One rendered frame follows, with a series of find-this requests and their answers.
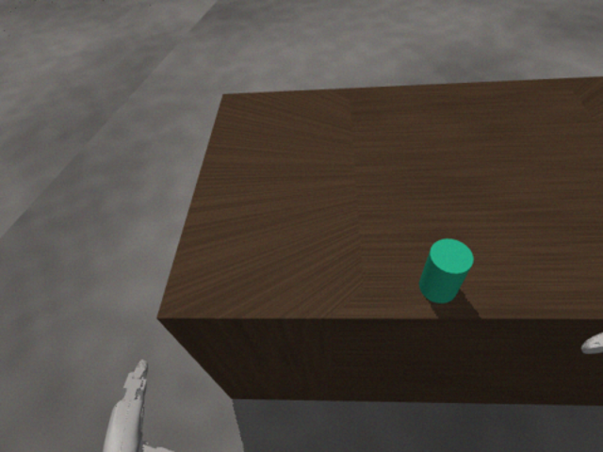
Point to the can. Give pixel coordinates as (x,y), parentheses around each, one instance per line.
(446,267)

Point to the left robot hand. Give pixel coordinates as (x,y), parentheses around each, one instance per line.
(124,431)

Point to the right robot hand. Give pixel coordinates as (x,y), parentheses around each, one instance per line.
(593,344)

